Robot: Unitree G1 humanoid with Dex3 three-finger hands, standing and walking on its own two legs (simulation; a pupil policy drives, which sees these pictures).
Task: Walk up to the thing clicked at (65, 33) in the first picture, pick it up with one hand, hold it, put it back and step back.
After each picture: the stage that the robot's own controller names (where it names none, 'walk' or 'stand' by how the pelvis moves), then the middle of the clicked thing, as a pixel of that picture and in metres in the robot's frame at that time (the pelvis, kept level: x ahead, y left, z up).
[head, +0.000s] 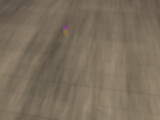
stand; (65, 30) +1.67 +0.26 -0.72
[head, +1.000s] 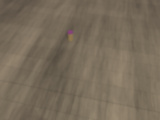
walk; (70, 35) +1.54 +0.20 -0.70
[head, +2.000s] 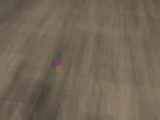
walk; (58, 66) +1.02 +0.23 -0.71
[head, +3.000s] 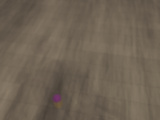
walk; (57, 101) +0.64 +0.23 -0.71
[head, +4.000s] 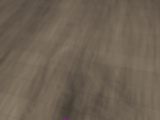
walk; out of the picture +0.43 +0.22 -0.70
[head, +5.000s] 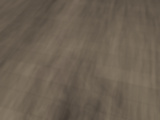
stand; out of the picture +0.38 +0.20 -0.72
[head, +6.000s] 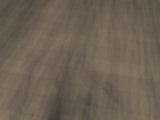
stand; out of the picture +0.36 +0.25 -0.72
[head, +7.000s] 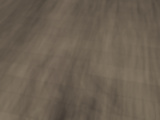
stand; out of the picture +0.36 +0.23 -0.73
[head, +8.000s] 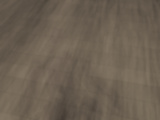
stand; out of the picture +0.36 +0.23 -0.73
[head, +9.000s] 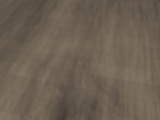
go down; out of the picture +0.35 +0.23 -0.73
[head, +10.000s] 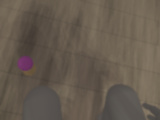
go down; (27, 66) +0.44 +0.25 -0.35
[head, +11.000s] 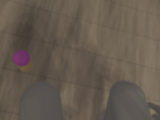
go down; (23, 61) +0.43 +0.27 -0.30
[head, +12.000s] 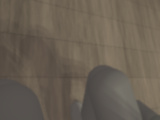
close in; out of the picture +0.41 +0.31 -0.22
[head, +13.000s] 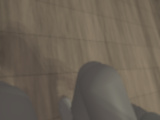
close; out of the picture +0.41 +0.31 -0.22
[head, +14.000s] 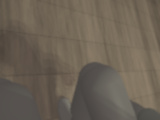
lift; out of the picture +0.39 +0.31 -0.22
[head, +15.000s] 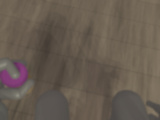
lift; (19, 79) +0.33 +0.24 -0.04
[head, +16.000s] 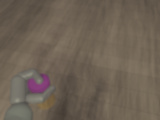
hold; (42, 92) +0.33 +0.17 +0.02
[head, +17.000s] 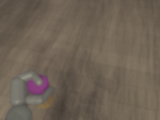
hold; (41, 92) +0.33 +0.17 +0.00
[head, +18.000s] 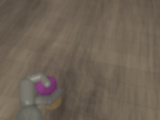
crouch; (49, 93) +0.33 +0.15 -0.01
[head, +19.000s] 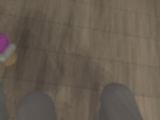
crouch; (1, 50) +0.46 +0.25 -0.10
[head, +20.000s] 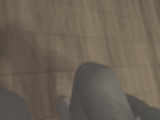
lower; out of the picture +0.41 +0.33 -0.23
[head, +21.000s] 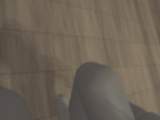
lower; out of the picture +0.41 +0.33 -0.23
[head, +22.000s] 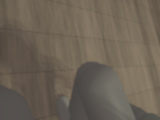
lower; out of the picture +0.41 +0.33 -0.23
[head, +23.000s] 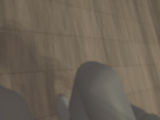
lower; out of the picture +0.42 +0.33 -0.23
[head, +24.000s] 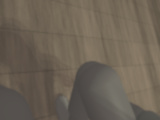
open; out of the picture +0.42 +0.31 -0.23
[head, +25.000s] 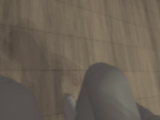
stand; out of the picture +0.42 +0.30 -0.23
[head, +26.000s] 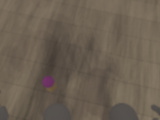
walk; (49, 84) +0.44 +0.22 -0.48
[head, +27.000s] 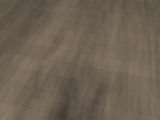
stand; out of the picture +0.40 +0.19 -0.66
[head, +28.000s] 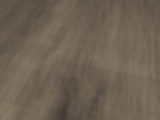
stand; out of the picture +0.40 +0.20 -0.67
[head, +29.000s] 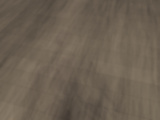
stand; out of the picture +0.41 +0.18 -0.72
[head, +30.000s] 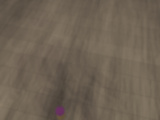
walk; (60, 113) +0.46 +0.16 -0.70
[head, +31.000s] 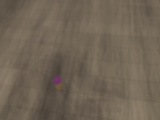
walk; (58, 83) +0.69 +0.26 -0.69
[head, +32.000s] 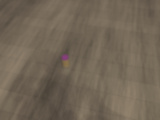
stand; (65, 61) +1.02 +0.22 -0.70
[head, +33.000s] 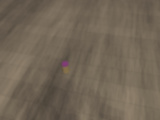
stand; (65, 67) +1.02 +0.23 -0.72
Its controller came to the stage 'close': yes
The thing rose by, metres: 0.71
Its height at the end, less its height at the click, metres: +0.00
